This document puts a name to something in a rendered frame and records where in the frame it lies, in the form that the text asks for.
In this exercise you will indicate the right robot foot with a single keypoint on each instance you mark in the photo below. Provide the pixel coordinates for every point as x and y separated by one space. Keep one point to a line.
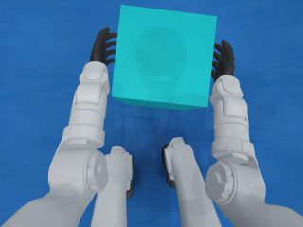
170 182

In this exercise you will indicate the right robot upper arm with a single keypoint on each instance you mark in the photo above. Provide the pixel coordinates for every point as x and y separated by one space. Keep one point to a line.
239 192

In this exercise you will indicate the robot right hand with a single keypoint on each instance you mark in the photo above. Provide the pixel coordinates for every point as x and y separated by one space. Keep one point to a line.
225 64

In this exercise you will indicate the robot left forearm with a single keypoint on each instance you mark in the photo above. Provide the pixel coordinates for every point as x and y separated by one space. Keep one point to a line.
88 111

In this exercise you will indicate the robot left shin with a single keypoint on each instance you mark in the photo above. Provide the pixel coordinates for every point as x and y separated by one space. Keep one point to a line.
119 148

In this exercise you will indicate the robot left hand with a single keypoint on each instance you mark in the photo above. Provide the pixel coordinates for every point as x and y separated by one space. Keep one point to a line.
98 52

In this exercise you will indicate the carton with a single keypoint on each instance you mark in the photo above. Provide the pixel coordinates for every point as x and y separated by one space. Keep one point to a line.
163 58

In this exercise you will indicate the robot right forearm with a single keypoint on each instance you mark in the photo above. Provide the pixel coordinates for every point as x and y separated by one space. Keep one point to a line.
230 123

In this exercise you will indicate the left robot upper arm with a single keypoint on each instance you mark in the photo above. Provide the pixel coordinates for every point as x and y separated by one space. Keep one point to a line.
75 177

